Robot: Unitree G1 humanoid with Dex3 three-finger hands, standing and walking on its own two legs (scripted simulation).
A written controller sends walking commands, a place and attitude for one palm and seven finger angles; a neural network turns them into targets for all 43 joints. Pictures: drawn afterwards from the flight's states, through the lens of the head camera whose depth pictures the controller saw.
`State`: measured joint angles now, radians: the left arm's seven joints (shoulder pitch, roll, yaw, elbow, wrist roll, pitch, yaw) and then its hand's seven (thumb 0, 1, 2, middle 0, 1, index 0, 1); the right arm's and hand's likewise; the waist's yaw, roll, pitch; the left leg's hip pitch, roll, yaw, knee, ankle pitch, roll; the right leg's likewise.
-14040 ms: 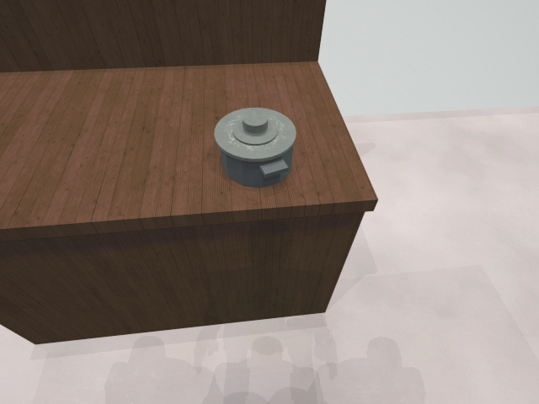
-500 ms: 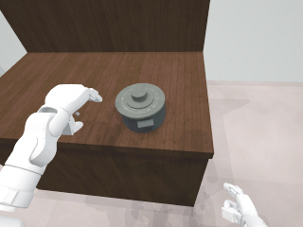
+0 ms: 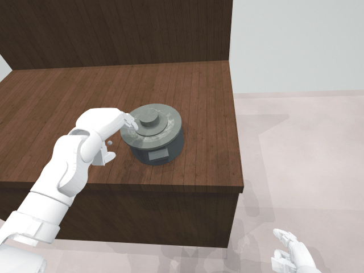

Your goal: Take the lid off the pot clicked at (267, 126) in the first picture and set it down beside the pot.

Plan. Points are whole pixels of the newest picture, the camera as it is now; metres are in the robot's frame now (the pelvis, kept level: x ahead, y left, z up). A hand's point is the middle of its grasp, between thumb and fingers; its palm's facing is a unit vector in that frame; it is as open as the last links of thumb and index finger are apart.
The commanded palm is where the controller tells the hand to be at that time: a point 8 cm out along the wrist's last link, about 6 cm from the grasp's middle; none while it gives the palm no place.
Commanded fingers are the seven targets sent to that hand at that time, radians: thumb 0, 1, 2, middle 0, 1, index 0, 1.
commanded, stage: move the open hand above the knob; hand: left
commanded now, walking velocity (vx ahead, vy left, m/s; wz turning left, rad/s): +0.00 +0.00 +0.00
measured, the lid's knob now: (149, 117) +0.49 +0.13 +0.06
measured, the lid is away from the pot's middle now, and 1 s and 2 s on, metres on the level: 0.00 0.00 0.00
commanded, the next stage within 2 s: none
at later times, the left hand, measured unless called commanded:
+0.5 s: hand (125, 114) +0.43 +0.16 +0.13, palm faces -0.21 -0.08 -0.97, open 10.0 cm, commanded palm +0.42 +0.15 +0.20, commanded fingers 0.00 -0.29 1.43 -0.84 -0.08 -0.84 -0.08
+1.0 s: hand (147, 97) +0.48 +0.11 +0.14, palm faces -0.23 -0.08 -0.97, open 10.0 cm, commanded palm +0.45 +0.13 +0.20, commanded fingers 0.00 -0.29 1.43 -0.84 -0.08 -0.84 -0.08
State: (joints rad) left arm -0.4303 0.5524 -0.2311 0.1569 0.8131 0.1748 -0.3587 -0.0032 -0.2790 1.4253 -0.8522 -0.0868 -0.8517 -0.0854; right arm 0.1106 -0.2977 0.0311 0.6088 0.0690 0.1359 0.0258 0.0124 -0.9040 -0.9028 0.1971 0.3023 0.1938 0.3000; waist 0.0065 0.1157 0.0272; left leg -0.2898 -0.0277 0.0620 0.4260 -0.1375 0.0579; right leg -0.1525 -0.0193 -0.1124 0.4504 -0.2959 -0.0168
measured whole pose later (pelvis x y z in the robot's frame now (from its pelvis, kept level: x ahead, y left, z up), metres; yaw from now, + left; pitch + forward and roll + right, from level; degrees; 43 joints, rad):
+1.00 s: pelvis +0.03 -0.01 +0.00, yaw -2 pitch +5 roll +1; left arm -0.87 0.42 -0.26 0.66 0.84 0.21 -0.28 0.00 -0.28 1.42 -0.85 -0.09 -0.85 -0.09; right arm 0.16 -0.29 0.03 0.68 0.08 0.17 0.02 0.01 -0.91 -0.90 0.20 0.30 0.19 0.30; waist -0.05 0.09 -0.04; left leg -0.35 -0.02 0.08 0.45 -0.18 0.05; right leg -0.23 -0.01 -0.08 0.48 -0.33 -0.03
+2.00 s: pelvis +0.02 +0.00 +0.00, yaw -2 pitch +5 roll +0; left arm -0.87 0.40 -0.29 0.71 0.85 0.25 -0.27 0.00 -0.28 1.43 -0.85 -0.09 -0.85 -0.09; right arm 0.20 -0.29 0.01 0.68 0.09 0.18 0.03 0.01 -0.91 -0.90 0.20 0.30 0.19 0.30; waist -0.05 0.09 -0.04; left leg -0.36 -0.03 0.09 0.44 -0.17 0.06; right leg -0.22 -0.02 -0.08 0.46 -0.32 -0.01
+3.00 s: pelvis +0.02 -0.01 +0.00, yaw -1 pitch +4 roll +0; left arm -0.85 0.40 -0.32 0.68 0.85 0.24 -0.31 0.00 -0.28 1.43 -0.85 -0.09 -0.85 -0.09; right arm 0.18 -0.30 0.01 0.67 0.09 0.16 0.01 0.01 -0.91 -0.90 0.20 0.30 0.19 0.30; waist -0.05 0.09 -0.03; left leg -0.35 -0.02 0.07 0.45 -0.17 0.05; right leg -0.21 -0.01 -0.09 0.45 -0.32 -0.03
